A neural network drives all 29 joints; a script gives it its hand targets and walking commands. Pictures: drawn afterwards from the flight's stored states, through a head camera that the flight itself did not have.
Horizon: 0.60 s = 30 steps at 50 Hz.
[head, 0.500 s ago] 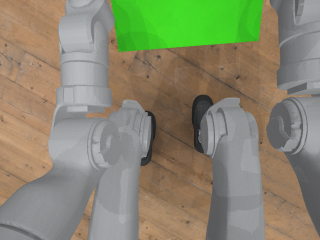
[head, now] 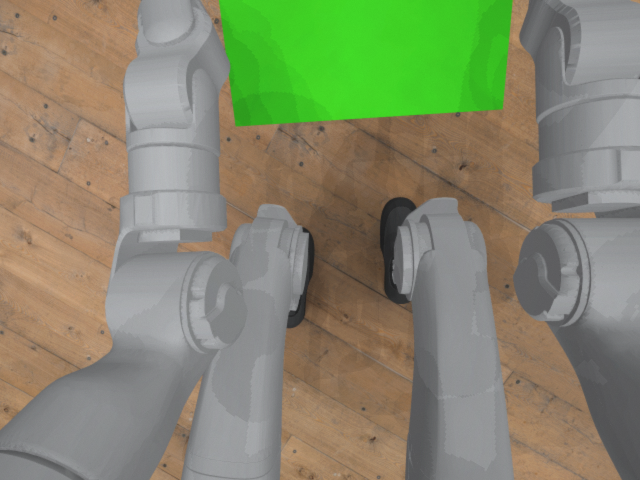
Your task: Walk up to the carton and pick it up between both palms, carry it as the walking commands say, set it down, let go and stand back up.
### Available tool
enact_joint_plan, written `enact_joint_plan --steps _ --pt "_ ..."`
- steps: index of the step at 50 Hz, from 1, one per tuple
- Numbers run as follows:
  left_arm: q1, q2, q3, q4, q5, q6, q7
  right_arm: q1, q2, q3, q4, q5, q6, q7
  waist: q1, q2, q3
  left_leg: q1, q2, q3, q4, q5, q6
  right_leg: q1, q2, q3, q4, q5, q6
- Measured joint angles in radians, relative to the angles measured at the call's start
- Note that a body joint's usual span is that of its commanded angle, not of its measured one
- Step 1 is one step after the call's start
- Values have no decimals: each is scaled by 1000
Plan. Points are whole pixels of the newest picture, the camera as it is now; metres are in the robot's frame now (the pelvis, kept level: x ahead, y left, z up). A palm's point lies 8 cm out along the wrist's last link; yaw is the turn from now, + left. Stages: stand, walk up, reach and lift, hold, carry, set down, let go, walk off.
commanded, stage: reach and lift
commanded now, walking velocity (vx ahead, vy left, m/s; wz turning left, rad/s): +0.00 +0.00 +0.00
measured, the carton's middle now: out of the picture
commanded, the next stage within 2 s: none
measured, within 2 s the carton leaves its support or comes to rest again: neither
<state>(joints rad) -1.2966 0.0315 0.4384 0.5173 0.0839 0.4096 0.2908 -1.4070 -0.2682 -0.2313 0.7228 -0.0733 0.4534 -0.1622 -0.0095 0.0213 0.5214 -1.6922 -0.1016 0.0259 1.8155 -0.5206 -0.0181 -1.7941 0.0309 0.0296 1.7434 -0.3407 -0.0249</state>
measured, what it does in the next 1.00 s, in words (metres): rises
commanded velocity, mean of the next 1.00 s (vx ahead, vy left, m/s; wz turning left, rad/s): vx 0.00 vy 0.00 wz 0.00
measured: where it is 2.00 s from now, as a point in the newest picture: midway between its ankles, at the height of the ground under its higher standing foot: (344, 282)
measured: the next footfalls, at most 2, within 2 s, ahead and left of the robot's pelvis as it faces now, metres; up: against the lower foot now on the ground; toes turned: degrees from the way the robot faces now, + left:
none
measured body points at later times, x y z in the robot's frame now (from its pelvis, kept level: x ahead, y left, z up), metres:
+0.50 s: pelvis +0.00 +0.00 +0.05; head +0.31 -0.03 +0.37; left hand +0.52 +0.15 -0.02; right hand +0.54 -0.18 -0.03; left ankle +0.14 +0.11 -0.46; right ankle +0.19 -0.10 -0.46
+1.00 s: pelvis +0.03 +0.00 +0.11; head +0.26 -0.03 +0.49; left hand +0.50 +0.15 +0.07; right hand +0.52 -0.18 +0.05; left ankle +0.14 +0.11 -0.46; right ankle +0.19 -0.10 -0.46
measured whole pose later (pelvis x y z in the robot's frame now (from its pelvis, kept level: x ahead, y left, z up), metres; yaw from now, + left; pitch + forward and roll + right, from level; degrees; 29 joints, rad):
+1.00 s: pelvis +0.03 +0.00 +0.11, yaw -1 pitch +23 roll +2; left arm -0.93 -0.04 0.42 0.58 0.12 0.39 0.25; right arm -1.03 -0.11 -0.27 0.75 -0.13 0.43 -0.17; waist 0.02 0.02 0.14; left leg -1.38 -0.09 -0.02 1.44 -0.46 -0.01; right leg -1.47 0.05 0.03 1.37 -0.31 -0.02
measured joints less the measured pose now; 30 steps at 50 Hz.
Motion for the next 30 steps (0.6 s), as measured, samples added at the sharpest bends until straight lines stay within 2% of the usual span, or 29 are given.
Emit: enact_joint_plan --steps 30 --pt "126 -27 -19 -31 -7 -5 0 128 58 -11 -50 -11 1 -14 20 -7 1 278 4 -17 -214 44 5 287 15 11 -210 31 9"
